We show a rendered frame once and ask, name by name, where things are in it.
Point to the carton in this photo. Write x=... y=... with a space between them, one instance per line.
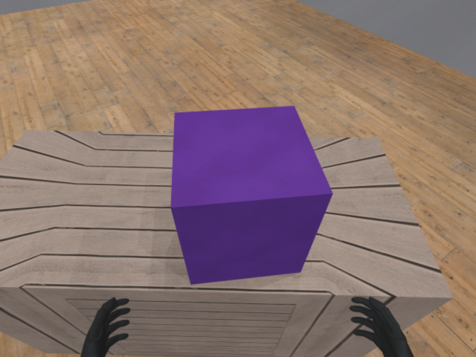
x=248 y=192

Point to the robot right hand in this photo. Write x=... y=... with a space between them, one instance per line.
x=387 y=334

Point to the robot left hand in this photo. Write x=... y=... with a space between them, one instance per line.
x=97 y=342

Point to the pedestal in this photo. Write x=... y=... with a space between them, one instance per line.
x=86 y=217

